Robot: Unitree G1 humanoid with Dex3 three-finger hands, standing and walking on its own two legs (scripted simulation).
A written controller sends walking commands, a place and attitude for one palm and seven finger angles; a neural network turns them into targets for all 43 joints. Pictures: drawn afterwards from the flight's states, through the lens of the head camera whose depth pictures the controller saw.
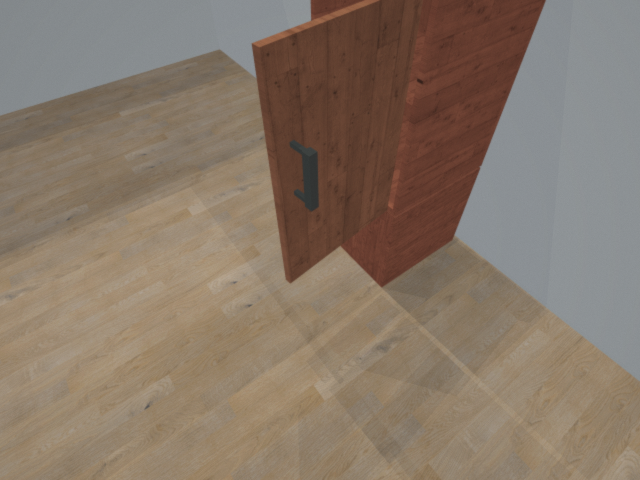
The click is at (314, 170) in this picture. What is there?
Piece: cupboard door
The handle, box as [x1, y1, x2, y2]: [290, 140, 318, 211]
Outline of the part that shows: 293,140 290,142 290,146 302,155 304,192 303,193 296,189 294,191 294,194 305,203 305,206 311,211 318,206 317,152 310,147 305,148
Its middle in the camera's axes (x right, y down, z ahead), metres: -0.03 -0.12 +0.73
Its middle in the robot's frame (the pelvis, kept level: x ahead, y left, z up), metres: +0.62 +0.07 -0.01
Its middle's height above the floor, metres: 0.78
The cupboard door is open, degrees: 97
